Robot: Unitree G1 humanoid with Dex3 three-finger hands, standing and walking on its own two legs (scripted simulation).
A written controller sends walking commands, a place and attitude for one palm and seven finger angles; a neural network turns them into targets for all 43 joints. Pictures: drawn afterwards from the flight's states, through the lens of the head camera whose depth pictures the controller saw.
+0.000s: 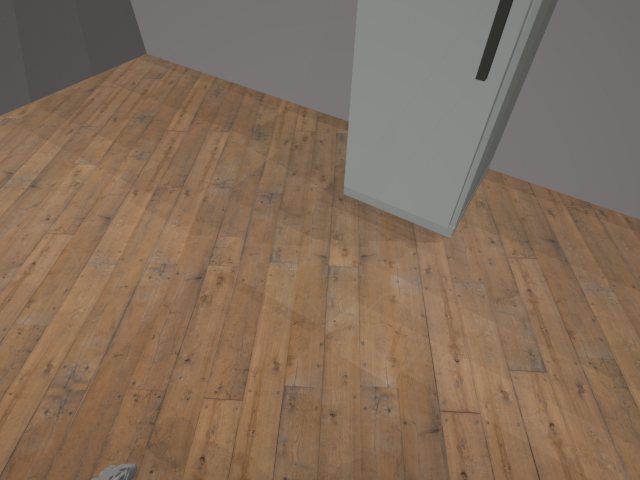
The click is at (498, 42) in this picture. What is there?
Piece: fridge door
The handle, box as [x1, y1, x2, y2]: [475, 0, 512, 80]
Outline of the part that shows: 512,0 500,0 475,78 484,80 487,76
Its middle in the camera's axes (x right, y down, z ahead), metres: +0.48 -0.59 +1.03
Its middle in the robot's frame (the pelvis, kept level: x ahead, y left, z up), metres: +1.21 -0.41 +0.13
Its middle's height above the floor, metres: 0.90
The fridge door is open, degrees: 0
